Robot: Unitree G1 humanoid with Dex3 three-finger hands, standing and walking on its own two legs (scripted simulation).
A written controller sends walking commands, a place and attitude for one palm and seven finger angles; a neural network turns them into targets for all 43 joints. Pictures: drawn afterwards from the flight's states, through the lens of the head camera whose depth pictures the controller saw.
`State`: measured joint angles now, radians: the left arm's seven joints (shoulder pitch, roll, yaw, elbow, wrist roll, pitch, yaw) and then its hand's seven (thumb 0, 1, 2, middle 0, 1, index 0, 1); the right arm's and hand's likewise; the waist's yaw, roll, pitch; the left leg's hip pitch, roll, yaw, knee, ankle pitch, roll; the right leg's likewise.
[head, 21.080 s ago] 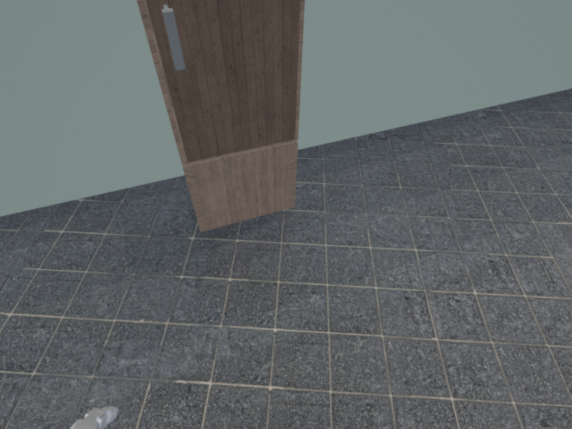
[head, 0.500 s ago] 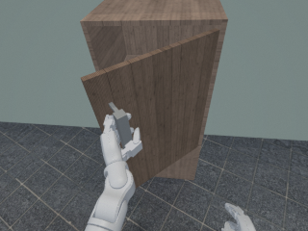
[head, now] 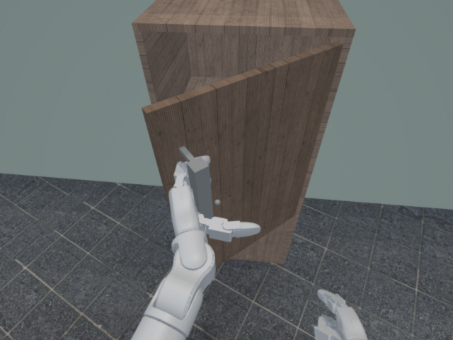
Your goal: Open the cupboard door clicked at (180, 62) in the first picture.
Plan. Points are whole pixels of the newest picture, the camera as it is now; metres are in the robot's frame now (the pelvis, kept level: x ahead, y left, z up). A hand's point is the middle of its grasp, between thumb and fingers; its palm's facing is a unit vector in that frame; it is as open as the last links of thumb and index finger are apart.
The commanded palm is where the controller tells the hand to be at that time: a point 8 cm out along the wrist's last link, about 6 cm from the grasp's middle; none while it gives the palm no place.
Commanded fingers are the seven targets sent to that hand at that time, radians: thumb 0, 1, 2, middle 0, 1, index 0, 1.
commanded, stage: open thumb and fingers to let go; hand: left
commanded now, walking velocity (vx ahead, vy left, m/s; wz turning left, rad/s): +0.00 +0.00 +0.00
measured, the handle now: (195, 185) +0.35 +0.09 +0.11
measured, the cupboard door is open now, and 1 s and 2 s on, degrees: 41 45 44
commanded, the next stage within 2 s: slide the hand sideways off the handle in 0.12 s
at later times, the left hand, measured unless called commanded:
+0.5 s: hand (217, 222) +0.28 +0.04 +0.10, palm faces -0.17 -0.99 +0.00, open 16.1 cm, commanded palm +0.26 +0.08 +0.10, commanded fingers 0.00 -0.50 0.30 -0.15 -0.30 -0.15 -0.30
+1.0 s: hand (204, 235) +0.26 +0.06 +0.10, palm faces -0.11 -0.99 +0.00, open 16.0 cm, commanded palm +0.23 +0.13 +0.10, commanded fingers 0.00 -0.50 0.30 -0.15 -0.30 -0.15 -0.30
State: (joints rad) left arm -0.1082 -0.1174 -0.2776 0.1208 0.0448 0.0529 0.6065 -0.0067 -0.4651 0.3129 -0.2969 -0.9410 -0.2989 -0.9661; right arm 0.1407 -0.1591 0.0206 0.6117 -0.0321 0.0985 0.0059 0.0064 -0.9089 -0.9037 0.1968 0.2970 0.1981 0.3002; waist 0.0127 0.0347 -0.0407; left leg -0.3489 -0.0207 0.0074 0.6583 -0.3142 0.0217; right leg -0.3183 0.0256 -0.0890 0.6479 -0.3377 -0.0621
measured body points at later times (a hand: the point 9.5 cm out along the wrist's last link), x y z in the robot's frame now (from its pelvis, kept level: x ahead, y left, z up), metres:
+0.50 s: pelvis -0.01 +0.01 +0.00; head -0.03 -0.01 +0.45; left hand +0.28 +0.09 +0.11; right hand +0.16 -0.20 -0.09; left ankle +0.02 +0.10 -0.72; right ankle +0.01 -0.08 -0.72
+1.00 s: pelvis +0.01 -0.01 +0.01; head +0.00 -0.03 +0.46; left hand +0.26 +0.11 +0.10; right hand +0.20 -0.22 -0.07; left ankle +0.02 +0.10 -0.72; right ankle +0.01 -0.08 -0.72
